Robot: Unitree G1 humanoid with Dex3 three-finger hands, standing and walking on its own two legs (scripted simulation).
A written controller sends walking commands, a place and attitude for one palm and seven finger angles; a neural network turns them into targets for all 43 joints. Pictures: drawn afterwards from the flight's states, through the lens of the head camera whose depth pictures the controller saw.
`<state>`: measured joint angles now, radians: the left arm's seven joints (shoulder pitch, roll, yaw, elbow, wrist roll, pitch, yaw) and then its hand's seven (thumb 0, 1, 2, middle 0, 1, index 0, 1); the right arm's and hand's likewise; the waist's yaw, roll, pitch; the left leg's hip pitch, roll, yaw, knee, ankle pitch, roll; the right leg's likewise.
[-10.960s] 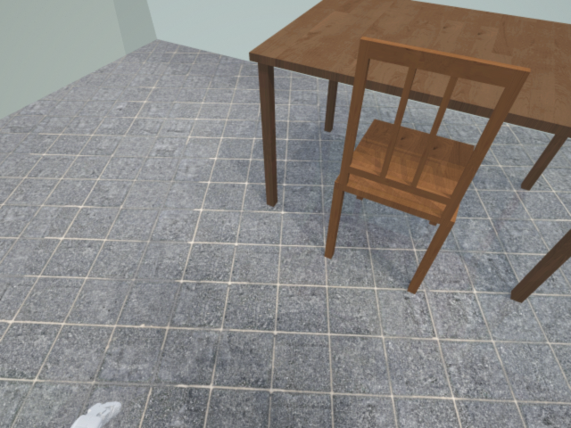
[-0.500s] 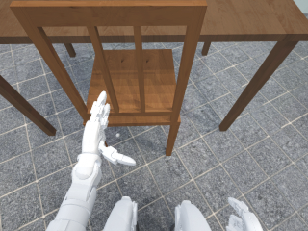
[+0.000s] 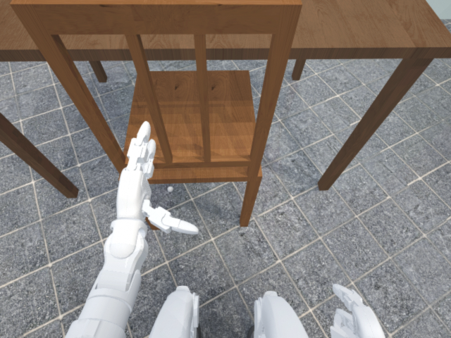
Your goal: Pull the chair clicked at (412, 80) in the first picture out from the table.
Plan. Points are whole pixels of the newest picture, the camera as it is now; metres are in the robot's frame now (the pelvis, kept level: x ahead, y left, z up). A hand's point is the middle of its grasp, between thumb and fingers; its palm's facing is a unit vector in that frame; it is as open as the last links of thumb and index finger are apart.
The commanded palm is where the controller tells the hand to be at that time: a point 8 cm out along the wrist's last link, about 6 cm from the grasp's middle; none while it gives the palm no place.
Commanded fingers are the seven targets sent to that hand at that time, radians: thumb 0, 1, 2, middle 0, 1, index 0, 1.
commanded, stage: aim the fingers beside a spindle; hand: left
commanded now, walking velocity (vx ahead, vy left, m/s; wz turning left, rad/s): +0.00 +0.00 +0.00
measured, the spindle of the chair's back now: (155, 113) +0.52 +0.15 +0.04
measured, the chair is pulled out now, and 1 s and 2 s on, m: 0.00 0.00 0.00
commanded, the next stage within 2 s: push the fingers through the gap in 1.54 s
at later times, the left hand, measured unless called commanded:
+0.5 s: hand (173, 189) +0.37 +0.10 +0.01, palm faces -0.01 -1.00 -0.05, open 16.9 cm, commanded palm +0.34 +0.16 +0.02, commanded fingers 0.00 -0.50 0.30 -0.06 -0.08 -0.06 -0.08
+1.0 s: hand (166, 187) +0.36 +0.11 +0.03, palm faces +0.02 -1.00 -0.06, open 16.9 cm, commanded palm +0.34 +0.16 +0.02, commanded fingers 0.00 -0.50 0.30 -0.06 -0.08 -0.06 -0.08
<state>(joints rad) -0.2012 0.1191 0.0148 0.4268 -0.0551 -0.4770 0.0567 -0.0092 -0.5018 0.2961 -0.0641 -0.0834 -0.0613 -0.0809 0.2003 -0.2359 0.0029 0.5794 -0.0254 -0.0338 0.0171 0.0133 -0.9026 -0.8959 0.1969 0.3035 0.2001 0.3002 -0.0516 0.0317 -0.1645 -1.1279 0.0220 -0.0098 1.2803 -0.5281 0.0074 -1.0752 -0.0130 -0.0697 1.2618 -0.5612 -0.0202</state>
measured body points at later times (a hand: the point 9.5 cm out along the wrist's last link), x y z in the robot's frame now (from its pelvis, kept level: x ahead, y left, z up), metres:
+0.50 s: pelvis +0.00 +0.00 +0.00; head +0.11 +0.00 +0.44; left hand +0.36 +0.16 +0.02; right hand +0.15 -0.25 -0.11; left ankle +0.04 +0.11 -0.62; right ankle +0.02 -0.11 -0.62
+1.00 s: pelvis +0.00 +0.00 +0.00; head +0.11 +0.00 +0.44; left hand +0.35 +0.17 +0.04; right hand +0.15 -0.25 -0.11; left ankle +0.04 +0.11 -0.62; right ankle +0.02 -0.11 -0.62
